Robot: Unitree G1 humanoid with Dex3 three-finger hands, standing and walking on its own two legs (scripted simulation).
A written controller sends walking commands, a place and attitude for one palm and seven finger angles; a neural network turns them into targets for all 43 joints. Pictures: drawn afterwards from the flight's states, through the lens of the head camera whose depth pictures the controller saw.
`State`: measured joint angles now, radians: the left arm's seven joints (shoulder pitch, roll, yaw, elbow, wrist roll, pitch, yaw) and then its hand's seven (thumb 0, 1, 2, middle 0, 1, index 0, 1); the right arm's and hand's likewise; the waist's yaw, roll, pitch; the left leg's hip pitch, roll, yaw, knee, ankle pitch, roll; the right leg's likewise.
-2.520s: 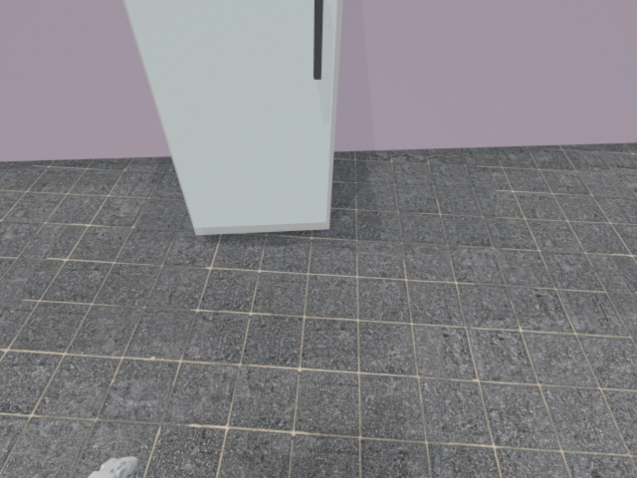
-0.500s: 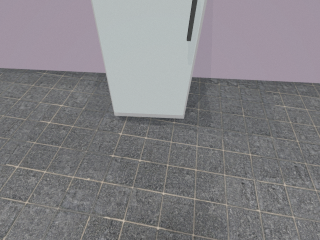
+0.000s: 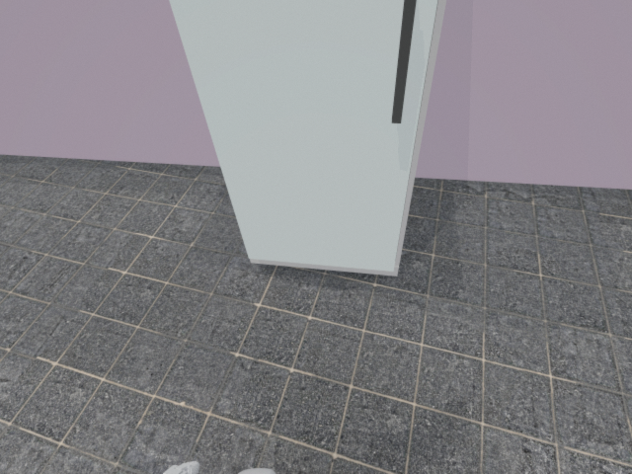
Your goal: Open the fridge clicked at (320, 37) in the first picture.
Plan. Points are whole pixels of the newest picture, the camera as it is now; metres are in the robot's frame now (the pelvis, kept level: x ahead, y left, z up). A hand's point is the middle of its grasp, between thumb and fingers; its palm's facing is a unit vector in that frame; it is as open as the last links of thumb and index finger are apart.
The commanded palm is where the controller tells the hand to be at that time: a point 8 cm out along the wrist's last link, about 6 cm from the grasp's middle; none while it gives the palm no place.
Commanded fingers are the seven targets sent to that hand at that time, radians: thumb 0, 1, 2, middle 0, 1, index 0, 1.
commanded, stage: walk to a spot facing it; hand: right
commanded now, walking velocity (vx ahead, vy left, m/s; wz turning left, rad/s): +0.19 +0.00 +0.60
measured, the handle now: (403, 51) +0.86 -0.16 +0.13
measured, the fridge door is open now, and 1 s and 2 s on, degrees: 0 0 0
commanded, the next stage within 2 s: turn to face it in 0.38 s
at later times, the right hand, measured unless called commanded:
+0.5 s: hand (429, 410) +0.25 -0.15 -0.16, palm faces -0.27 +0.95 -0.15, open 7.4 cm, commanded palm none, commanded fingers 0.00 -0.90 -0.90 0.20 0.30 0.20 0.30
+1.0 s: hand (472, 413) +0.25 -0.23 -0.18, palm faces -0.07 +0.98 -0.19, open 7.4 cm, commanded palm none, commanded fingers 0.00 -0.90 -0.90 0.20 0.30 0.20 0.30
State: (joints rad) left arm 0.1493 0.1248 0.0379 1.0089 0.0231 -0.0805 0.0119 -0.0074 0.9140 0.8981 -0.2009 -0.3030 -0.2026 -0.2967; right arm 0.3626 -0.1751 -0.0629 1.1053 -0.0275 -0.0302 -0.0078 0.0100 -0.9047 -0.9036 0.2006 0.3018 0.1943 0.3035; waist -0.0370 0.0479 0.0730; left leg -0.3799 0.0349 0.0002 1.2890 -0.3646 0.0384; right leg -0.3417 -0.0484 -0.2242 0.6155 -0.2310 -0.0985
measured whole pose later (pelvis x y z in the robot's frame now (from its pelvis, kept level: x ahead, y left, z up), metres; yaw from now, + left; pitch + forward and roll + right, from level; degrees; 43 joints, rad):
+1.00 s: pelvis +0.14 -0.04 +0.00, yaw +7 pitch +0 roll +2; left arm 0.23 0.18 0.06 0.96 0.03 0.01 0.01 0.00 0.92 0.90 -0.20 -0.30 -0.20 -0.30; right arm 0.16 -0.22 -0.09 0.98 -0.02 0.06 -0.03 0.00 -0.91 -0.90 0.20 0.30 0.20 0.30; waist 0.02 0.04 0.06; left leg -0.41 0.09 0.10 1.04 -0.51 -0.05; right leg -0.37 -0.04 -0.11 0.68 -0.31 -0.06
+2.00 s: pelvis +0.17 -0.06 +0.02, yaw -6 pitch -1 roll +2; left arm 0.32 0.14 0.04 1.06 0.03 -0.06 0.03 0.00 0.93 0.90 -0.20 -0.30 -0.20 -0.30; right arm 0.36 -0.19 -0.06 1.13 -0.04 0.02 0.02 0.01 -0.91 -0.90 0.20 0.30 0.19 0.30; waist 0.00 0.04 0.02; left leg -0.47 0.09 0.07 1.04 -0.29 -0.01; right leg -0.09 -0.05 -0.15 0.38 -0.28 -0.02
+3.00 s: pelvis +0.38 +0.01 +0.01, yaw -3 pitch -2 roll +0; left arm 0.10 0.15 0.06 1.02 0.02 0.02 0.04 -0.02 0.93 0.90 -0.20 -0.30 -0.21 -0.30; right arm 0.27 -0.17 -0.06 1.05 -0.03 0.04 -0.03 0.01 -0.90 -0.90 0.20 0.30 0.19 0.30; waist -0.02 -0.02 0.10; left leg -0.31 0.05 0.05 0.74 -0.42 -0.02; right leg -0.29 -0.09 -0.16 0.50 -0.17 -0.01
